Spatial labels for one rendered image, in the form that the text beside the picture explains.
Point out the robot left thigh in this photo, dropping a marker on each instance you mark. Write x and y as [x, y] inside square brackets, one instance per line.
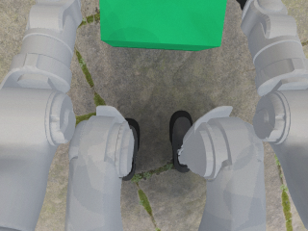
[94, 187]

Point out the right robot forearm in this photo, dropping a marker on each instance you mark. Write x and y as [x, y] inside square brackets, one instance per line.
[275, 47]

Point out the robot right upper arm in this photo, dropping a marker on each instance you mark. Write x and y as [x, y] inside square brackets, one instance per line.
[281, 119]

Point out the robot left upper arm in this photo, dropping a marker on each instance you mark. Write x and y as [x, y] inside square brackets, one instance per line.
[33, 123]

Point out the robot right foot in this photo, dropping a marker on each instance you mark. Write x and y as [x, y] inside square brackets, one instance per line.
[179, 124]

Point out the carton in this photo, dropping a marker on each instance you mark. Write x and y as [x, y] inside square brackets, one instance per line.
[184, 25]

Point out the left robot forearm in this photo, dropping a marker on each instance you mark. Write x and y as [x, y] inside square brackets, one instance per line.
[47, 47]

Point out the right robot hand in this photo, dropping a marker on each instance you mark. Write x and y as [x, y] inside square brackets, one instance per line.
[242, 3]

